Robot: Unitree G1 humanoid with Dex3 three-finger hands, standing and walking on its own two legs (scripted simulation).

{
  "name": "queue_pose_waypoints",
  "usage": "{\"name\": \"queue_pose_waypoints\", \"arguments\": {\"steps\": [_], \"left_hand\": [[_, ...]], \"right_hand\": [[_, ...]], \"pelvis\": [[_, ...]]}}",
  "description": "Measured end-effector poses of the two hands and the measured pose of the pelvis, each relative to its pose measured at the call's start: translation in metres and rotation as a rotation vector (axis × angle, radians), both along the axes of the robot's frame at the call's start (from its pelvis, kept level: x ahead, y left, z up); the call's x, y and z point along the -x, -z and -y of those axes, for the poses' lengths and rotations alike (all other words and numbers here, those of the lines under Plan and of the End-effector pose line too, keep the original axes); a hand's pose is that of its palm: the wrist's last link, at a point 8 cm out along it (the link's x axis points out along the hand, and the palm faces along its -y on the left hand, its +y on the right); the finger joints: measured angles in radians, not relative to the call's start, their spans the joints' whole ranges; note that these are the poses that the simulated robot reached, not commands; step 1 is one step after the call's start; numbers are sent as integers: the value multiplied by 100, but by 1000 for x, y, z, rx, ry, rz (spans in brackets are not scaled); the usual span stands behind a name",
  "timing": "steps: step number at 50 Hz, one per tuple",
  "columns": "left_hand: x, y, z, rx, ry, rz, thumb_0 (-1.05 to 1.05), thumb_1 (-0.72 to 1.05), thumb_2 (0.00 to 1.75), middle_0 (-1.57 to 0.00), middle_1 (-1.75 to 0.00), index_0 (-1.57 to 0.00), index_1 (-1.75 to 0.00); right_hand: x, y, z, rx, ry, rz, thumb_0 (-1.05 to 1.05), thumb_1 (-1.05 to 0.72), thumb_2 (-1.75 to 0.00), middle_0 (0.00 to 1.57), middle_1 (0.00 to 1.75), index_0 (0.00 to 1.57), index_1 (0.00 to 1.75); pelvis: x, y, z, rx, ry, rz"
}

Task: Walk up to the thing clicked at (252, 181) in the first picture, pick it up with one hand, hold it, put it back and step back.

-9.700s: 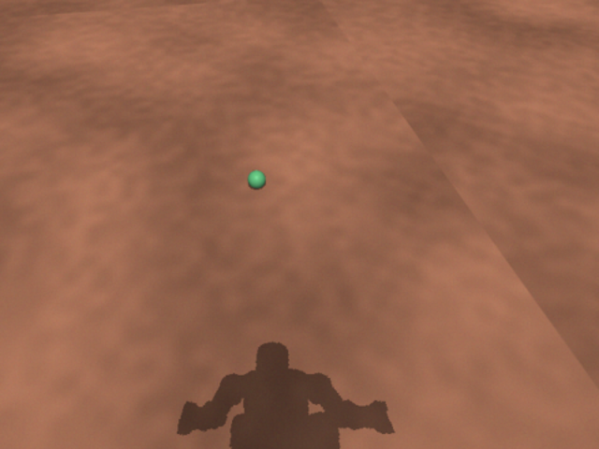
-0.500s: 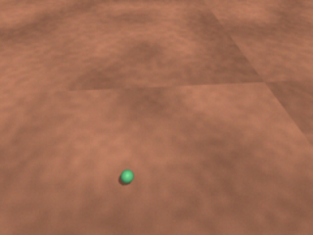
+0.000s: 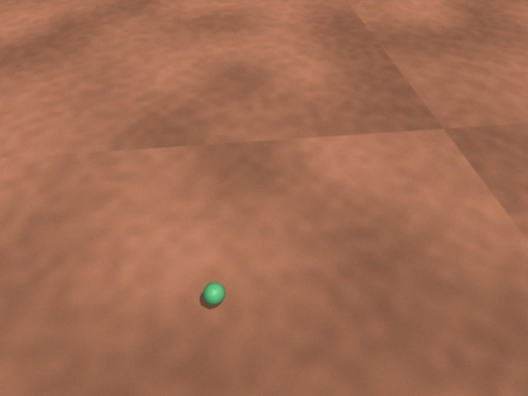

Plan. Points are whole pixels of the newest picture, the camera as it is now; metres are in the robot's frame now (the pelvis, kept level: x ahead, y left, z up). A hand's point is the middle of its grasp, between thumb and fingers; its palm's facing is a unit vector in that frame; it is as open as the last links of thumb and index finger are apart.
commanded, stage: stand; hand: left
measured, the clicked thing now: (214, 293) +0.58 +0.19 -0.74
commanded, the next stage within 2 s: none
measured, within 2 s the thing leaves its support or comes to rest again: neither
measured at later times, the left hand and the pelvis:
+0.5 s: hand out of the picture +0.06 +0.24 -0.16, palm faces -0.01 -0.94 -0.35, open 7.4 cm; pelvis -0.01 -0.02 +0.00, yaw +0 degrees
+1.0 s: hand out of the picture +0.08 +0.23 -0.15, palm faces +0.00 -0.94 -0.35, open 7.4 cm; pelvis +0.00 -0.03 +0.00, yaw +1 degrees
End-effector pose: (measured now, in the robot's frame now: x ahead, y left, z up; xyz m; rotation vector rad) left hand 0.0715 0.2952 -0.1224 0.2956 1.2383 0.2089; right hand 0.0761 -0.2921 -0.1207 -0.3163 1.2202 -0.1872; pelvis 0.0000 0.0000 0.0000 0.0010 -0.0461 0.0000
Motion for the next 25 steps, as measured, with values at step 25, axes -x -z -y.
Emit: {"name": "queue_pose_waypoints", "arguments": {"steps": [25], "left_hand": [[20,-2,13,-15,-5,-25,1,90,90,-21,-30,-21,-30]], "right_hand": [[14,4,19,-7,-12,-32,1,-91,-89,21,30,20,30]], "pelvis": [[5,1,17,2,-7,-8]]}}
